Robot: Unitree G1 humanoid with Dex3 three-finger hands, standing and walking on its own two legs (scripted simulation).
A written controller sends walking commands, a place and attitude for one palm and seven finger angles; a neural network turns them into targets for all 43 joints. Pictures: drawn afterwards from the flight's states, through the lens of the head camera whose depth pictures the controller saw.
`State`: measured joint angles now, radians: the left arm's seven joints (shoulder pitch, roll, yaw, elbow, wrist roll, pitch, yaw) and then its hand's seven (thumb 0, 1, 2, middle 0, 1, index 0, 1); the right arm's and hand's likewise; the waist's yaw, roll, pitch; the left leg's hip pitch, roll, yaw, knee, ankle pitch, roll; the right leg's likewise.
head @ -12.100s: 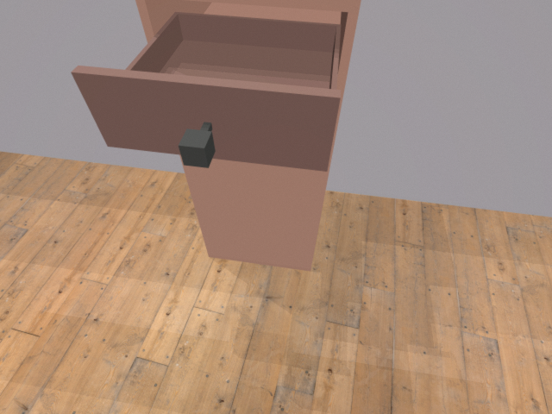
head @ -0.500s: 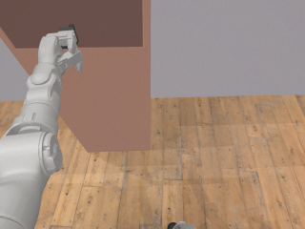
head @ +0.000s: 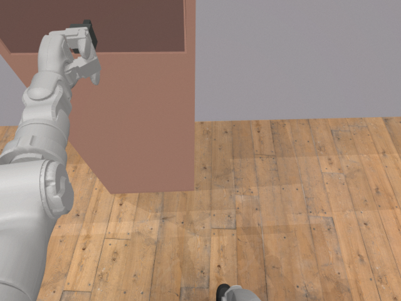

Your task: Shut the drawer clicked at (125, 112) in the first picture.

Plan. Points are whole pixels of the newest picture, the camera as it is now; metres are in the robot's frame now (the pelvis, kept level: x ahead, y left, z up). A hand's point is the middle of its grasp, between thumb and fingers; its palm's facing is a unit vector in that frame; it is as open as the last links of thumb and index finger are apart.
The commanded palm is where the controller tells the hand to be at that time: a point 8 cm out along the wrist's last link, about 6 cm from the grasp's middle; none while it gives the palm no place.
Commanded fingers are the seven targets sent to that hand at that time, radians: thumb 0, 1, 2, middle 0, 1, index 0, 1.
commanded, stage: pull the fist back off the drawer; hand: left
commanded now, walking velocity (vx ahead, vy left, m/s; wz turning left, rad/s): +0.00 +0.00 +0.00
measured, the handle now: (84, 33) +0.61 +0.18 +0.17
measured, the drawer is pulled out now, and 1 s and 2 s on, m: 0.00 0.00 0.00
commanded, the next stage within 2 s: draw the hand back to the body in 0.58 s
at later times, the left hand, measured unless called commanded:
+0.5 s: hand (100, 64) +0.52 +0.14 +0.16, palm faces -0.05 -1.00 +0.00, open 3.1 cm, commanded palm +0.48 +0.20 +0.17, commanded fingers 0.00 0.90 0.90 -1.40 -1.60 -1.40 -1.60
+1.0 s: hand (74, 99) +0.44 +0.18 +0.16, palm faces +0.00 -1.00 -0.01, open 3.2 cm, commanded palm +0.39 +0.22 +0.17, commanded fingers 0.00 0.90 0.90 -1.40 -1.60 -1.40 -1.60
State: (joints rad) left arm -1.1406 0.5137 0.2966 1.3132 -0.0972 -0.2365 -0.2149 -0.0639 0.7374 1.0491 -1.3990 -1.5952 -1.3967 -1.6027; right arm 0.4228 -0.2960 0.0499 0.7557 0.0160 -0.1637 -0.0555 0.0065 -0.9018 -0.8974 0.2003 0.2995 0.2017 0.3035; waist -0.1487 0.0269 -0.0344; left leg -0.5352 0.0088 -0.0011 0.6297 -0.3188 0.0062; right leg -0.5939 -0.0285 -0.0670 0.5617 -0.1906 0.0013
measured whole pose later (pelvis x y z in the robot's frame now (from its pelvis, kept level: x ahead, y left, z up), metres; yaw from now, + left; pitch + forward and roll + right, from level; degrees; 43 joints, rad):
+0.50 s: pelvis +0.02 +0.00 +0.00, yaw -2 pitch +11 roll +0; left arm -0.93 0.42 0.36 1.07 -0.12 -0.21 -0.22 -0.01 0.87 0.94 -1.40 -1.60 -1.40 -1.60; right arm 0.42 -0.28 0.03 0.68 0.02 -0.11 -0.03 0.01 -0.90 -0.90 0.20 0.30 0.20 0.30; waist -0.11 0.04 -0.07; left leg -0.44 0.02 0.04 0.60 -0.35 0.01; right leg -0.54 -0.01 -0.02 0.57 -0.22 0.00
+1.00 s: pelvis +0.05 +0.00 +0.01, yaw -2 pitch +5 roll -1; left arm -0.43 0.30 0.30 0.44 -0.20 0.02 -0.23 0.01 0.90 0.90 -1.40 -1.60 -1.40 -1.60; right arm 0.27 -0.27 0.02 0.61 0.06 -0.07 -0.05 0.01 -0.90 -0.90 0.20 0.30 0.20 0.30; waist -0.01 0.05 -0.06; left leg -0.22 0.02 0.03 0.49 -0.34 0.00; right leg -0.33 -0.01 -0.03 0.49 -0.24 0.00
